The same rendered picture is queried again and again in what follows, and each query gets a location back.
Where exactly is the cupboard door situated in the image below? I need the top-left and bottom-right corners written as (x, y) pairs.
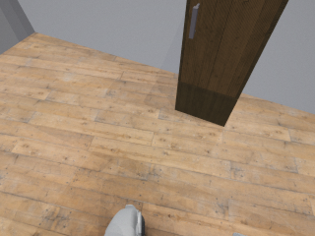
top-left (180, 0), bottom-right (283, 98)

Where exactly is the handle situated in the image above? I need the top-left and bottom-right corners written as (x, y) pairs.
top-left (188, 3), bottom-right (200, 39)

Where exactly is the robot left thigh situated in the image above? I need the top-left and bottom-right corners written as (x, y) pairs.
top-left (104, 207), bottom-right (142, 236)

